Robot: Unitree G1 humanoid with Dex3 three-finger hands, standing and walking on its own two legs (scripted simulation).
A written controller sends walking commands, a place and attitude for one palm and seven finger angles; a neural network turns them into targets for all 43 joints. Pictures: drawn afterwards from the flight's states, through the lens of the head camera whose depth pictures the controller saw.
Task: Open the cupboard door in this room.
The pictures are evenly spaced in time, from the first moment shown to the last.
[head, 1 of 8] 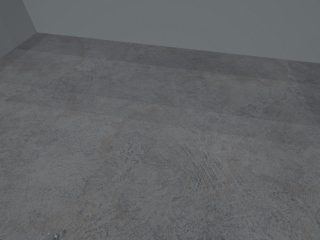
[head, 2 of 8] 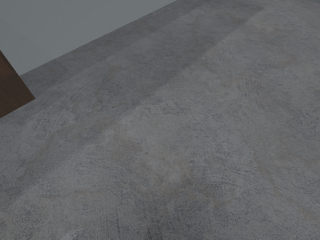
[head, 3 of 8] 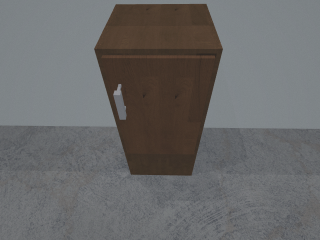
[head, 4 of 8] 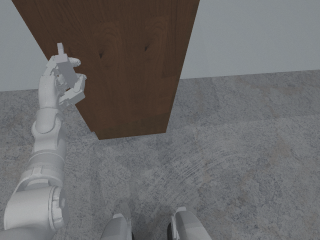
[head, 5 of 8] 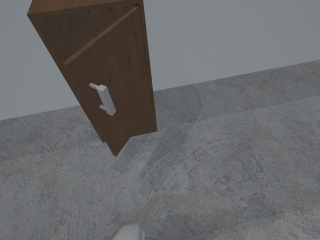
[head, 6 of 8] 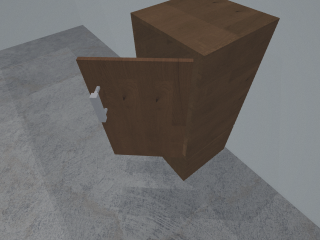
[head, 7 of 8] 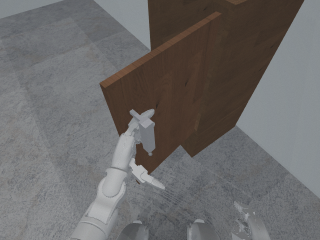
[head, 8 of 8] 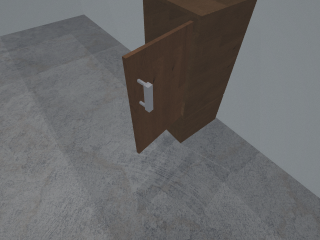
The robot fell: no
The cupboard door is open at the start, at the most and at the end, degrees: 0 100 100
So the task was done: yes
